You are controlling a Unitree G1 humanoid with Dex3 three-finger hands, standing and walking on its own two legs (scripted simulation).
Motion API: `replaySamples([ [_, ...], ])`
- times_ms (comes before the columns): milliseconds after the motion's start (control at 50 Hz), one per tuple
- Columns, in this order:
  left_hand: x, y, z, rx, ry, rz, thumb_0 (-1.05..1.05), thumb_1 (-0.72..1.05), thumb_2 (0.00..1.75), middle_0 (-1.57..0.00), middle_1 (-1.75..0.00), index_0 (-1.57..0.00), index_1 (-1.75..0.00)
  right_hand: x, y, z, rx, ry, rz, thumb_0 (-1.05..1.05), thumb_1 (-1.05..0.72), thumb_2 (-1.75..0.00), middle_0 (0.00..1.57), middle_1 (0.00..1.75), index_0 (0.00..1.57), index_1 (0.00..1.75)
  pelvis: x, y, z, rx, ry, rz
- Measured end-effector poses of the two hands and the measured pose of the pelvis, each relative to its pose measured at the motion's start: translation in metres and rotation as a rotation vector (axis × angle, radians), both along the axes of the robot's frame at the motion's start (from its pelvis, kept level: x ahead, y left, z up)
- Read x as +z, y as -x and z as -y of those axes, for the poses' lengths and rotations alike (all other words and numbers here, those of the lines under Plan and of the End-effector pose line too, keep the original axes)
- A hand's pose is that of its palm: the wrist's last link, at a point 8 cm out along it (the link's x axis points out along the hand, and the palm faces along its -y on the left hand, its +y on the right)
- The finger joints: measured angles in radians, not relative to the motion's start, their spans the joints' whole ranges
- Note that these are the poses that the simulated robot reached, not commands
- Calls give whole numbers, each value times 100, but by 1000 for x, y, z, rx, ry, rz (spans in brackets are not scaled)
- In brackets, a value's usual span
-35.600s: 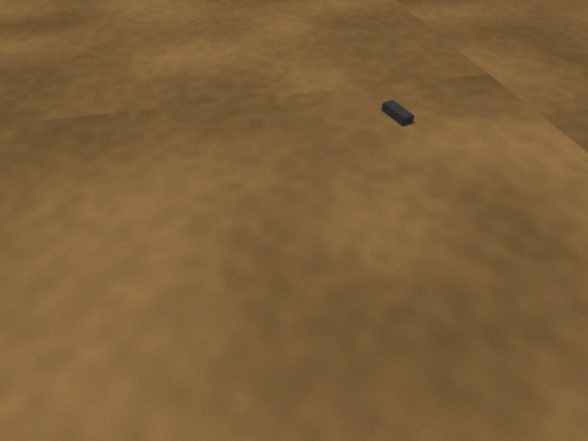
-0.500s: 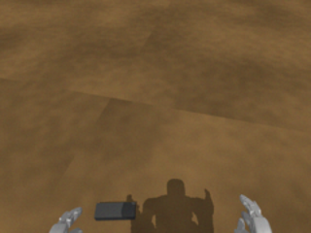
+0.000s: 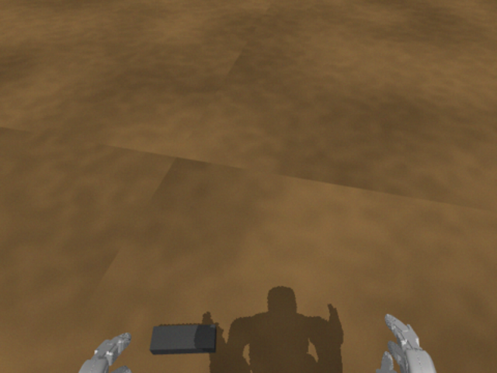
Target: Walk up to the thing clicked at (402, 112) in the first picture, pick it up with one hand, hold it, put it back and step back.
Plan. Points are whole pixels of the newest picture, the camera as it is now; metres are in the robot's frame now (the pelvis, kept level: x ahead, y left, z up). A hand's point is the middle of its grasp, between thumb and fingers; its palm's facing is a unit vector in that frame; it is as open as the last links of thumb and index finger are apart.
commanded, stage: home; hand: left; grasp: from above
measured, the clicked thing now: (184, 339) +0.43 +0.22 -0.68
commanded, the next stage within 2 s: stand in 0.26 s
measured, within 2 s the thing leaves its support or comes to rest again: neither
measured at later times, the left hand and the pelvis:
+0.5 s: hand out of the picture +0.15 +0.21 -0.08, palm faces +0.01 -0.95 -0.32, open 7.4 cm; pelvis -0.02 +0.00 +0.02, yaw +0 degrees
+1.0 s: hand out of the picture +0.03 +0.24 -0.11, palm faces +0.05 -0.95 -0.31, open 7.4 cm; pelvis -0.01 +0.01 +0.06, yaw +0 degrees
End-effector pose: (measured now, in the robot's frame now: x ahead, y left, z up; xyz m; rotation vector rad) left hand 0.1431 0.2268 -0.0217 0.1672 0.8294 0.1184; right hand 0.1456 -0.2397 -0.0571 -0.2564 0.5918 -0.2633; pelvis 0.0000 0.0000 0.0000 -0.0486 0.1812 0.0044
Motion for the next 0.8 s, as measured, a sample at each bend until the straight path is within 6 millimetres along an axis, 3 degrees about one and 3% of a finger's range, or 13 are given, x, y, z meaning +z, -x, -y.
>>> replaySamples([
  [360, -1, 5, -3, -3, -1, -1, 1, 90, 90, -20, -30, -20, -30, 3, 3, -1, -1, 4, 11, 2, -90, -90, 20, 30, 20, 30, 0, 4, -2, 0, 2, 6],
  [460, -23, 2, -21, -38, -106, 18, 0, 90, 90, -20, -30, -20, -30, -17, 13, 4, 157, 52, -261, 1, -90, -90, 20, 30, 20, 30, 11, 14, -2, 1, -32, 104],
  [640, -46, 53, -58, 39, -153, -188, 0, 90, 90, -20, -30, -20, -30, -19, 50, 25, 81, -1, -455, 1, -90, -90, 20, 30, 20, 30, 29, 14, -5, -1, -46, 169],
  [800, -53, 97, -64, 91, -128, -341, 1, 90, 90, -20, -30, -20, -30, -15, 73, 25, 26, -17, -549, 1, -90, -90, 20, 30, 20, 30, 43, 10, -10, 3, -42, 205],
])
